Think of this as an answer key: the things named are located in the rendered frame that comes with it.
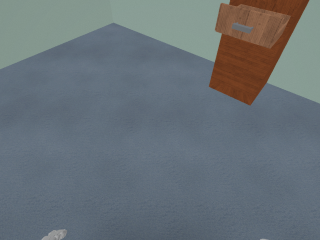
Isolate handle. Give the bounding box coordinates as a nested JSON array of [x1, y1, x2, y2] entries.
[[237, 39, 254, 48], [231, 22, 254, 34]]

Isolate drawer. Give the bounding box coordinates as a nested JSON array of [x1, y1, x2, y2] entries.
[[215, 3, 291, 49]]

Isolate left robot hand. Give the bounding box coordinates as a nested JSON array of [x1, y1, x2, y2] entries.
[[42, 229, 67, 240]]

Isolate cabinet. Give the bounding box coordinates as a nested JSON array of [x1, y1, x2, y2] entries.
[[209, 0, 309, 105]]

